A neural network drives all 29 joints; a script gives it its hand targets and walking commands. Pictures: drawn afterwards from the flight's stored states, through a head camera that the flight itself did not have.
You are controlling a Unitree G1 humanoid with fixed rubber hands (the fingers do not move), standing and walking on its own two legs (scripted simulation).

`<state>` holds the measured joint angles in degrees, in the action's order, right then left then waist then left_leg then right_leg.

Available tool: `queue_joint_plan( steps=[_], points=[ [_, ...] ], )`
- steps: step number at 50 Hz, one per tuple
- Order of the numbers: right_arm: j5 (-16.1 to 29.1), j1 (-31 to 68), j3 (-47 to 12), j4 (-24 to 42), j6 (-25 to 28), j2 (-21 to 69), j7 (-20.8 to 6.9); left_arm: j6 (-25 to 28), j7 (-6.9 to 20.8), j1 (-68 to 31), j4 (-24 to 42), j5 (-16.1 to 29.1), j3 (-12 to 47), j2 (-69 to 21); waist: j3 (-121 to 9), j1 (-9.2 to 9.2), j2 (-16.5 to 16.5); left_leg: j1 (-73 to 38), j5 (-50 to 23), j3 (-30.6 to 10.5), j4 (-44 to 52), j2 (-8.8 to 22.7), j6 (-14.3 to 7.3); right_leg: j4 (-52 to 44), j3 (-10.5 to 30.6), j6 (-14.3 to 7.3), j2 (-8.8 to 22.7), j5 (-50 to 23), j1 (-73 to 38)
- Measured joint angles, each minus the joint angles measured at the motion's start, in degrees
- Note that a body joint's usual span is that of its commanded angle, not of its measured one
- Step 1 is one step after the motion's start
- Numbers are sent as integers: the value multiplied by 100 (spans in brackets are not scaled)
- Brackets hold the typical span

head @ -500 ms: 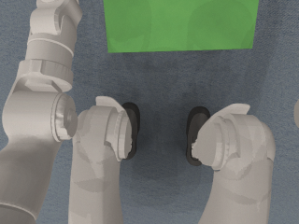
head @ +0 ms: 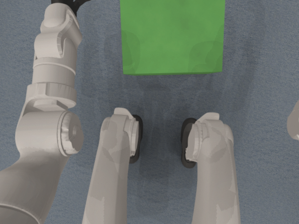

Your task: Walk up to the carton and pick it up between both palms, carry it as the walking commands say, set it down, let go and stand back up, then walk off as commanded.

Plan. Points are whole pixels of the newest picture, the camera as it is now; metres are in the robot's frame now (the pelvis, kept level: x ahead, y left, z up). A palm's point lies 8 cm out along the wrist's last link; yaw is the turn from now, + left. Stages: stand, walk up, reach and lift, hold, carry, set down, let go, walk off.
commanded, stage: set down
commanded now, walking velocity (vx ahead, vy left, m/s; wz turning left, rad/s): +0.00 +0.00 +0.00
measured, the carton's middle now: (170, 34) +0.54 -0.02 -0.36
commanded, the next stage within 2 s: let go in 0.70 s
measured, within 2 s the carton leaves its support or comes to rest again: neither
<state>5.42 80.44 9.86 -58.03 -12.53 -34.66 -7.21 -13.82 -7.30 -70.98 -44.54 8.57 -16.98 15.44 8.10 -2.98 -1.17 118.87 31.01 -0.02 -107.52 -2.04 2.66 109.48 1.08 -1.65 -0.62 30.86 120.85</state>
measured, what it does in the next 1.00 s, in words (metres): rises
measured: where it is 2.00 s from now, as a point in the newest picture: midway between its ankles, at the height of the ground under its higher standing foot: (160, 149)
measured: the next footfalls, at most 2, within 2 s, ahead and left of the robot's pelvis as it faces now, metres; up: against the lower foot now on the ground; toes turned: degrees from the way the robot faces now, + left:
none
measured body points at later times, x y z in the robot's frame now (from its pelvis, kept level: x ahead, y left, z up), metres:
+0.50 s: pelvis +0.01 +0.00 +0.14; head +0.34 -0.03 +0.45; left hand +0.55 +0.20 +0.05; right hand +0.58 -0.28 +0.06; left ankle +0.11 +0.13 -0.42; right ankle +0.10 -0.11 -0.42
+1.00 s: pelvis +0.05 +0.00 +0.23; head +0.35 -0.03 +0.56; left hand +0.53 +0.20 +0.11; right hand +0.55 -0.27 +0.11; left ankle +0.11 +0.13 -0.42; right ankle +0.10 -0.11 -0.42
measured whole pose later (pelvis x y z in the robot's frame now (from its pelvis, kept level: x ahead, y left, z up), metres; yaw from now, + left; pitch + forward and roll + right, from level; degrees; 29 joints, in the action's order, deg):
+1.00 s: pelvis +0.05 +0.00 +0.23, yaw -3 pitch +43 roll +1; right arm -6.1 59.4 19.4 -50.4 -8.8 -23.0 -7.3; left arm -10.1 -0.3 -48.7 -37.1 -3.1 -18.6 10.9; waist -1.6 -2.0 -0.1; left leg 79.8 15.9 -1.2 -52.6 -0.6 1.7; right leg 53.7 1.7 -0.8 -1.7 15.6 81.1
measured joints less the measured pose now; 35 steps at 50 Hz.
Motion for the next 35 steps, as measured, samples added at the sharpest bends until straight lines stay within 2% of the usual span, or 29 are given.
queue_joint_plan(
  steps=[9, 35],
  points=[
    [-98, -249, 125, 214, -125, 23, -129, -126, 133, 338, 300, -85, -129, -21, -444, -10, 26, -546, -267, -15, 1090, 8, -19, -1081, 35, 28, -34, -257, -549],
    [-582, -651, 553, -130, 73, 280, -478, -64, 346, 1010, 487, -592, -411, -331, -758, -48, 94, -3083, -1309, -67, 4511, 94, -80, -4524, 84, 77, -81, -1295, -3109]
  ],
)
